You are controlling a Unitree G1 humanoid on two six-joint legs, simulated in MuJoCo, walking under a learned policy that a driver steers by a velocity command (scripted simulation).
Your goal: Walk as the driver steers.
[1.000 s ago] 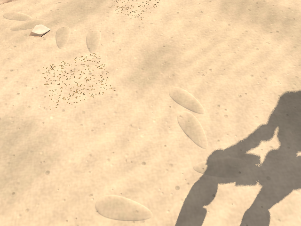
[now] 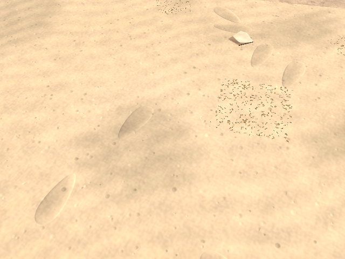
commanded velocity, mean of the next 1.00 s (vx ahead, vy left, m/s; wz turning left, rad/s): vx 0.33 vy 0.00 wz -0.06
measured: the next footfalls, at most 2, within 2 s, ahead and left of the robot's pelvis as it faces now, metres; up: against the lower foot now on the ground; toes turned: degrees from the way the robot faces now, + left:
left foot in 0.20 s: +0.12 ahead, +0.15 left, +0.00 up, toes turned +3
right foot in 0.68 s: +0.48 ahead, -0.05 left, +0.00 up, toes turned -1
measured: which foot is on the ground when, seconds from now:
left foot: up 0.00-0.18, down 0.20-0.70, up 0.72-1.00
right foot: down 0.00-0.20, up 0.22-0.66, down 0.68-1.00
